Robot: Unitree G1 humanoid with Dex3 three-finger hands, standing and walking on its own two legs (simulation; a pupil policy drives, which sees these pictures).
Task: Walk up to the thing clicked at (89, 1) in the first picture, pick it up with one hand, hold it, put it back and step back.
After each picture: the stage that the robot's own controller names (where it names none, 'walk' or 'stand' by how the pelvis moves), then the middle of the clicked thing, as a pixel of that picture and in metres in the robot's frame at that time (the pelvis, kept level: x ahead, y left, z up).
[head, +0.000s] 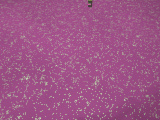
stand; (90, 3) +2.30 -0.09 -0.72
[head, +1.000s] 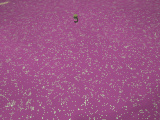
walk; (75, 18) +2.16 +0.24 -0.70
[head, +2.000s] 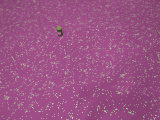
walk; (59, 31) +1.55 +0.41 -0.72
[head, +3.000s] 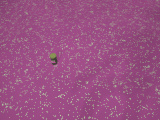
walk; (53, 59) +1.04 +0.37 -0.71
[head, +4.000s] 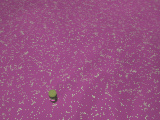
walk; (53, 96) +0.66 +0.27 -0.69
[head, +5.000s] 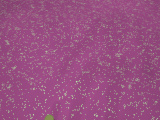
walk; out of the picture +0.41 +0.25 -0.69
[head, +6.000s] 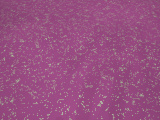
stand; out of the picture +0.34 +0.24 -0.72
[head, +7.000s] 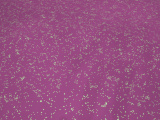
stand; out of the picture +0.33 +0.21 -0.72
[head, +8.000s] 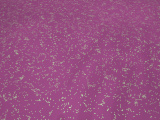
stand; out of the picture +0.36 +0.23 -0.73
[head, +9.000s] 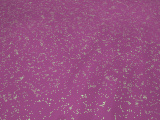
stand; out of the picture +0.34 +0.23 -0.73
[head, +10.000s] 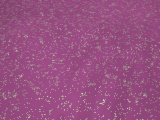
go down; out of the picture +0.34 +0.23 -0.72
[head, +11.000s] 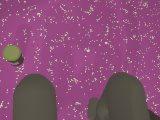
go down; (14, 56) +0.43 +0.26 -0.29
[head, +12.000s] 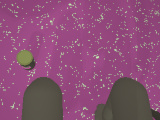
close in; (26, 60) +0.43 +0.25 -0.31
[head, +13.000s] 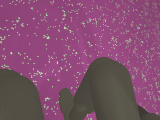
close in; out of the picture +0.42 +0.29 -0.22
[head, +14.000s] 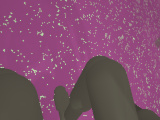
close; out of the picture +0.41 +0.30 -0.22
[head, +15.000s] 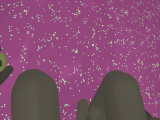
lift; out of the picture +0.34 +0.27 -0.14
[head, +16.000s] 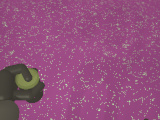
hold; (30, 86) +0.32 +0.19 +0.01
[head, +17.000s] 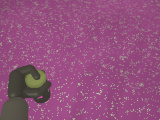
hold; (38, 87) +0.33 +0.17 -0.01
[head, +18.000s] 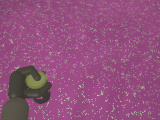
hold; (39, 87) +0.33 +0.17 -0.01
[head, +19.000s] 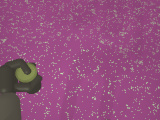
crouch; (29, 79) +0.36 +0.19 -0.06
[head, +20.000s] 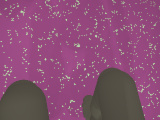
lower; out of the picture +0.49 +0.28 -0.11
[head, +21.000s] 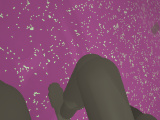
lower; out of the picture +0.43 +0.30 -0.23
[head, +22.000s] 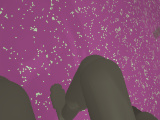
lower; out of the picture +0.43 +0.30 -0.23
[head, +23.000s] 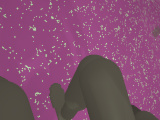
lower; out of the picture +0.43 +0.30 -0.23
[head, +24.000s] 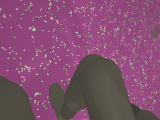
lower; out of the picture +0.43 +0.30 -0.23
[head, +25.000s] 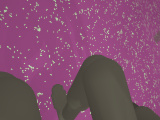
open; out of the picture +0.41 +0.28 -0.23
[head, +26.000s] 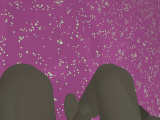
stand; out of the picture +0.42 +0.26 -0.23
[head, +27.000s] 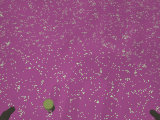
stand; (49, 106) +0.40 +0.20 -0.58
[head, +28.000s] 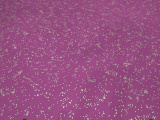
stand; out of the picture +0.37 +0.20 -0.67
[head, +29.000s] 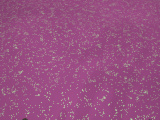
stand; out of the picture +0.38 +0.19 -0.67
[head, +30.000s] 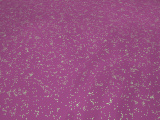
stand; out of the picture +0.40 +0.18 -0.72
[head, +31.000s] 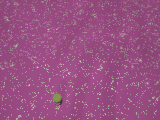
walk; (57, 99) +0.45 +0.18 -0.70
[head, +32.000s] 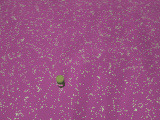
walk; (60, 81) +0.66 +0.21 -0.70
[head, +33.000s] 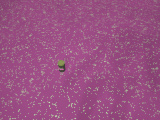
stand; (61, 66) +0.95 +0.26 -0.70
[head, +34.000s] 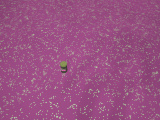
stand; (63, 67) +0.96 +0.20 -0.72
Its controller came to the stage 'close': yes
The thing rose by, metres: 0.71
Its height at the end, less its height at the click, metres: +0.00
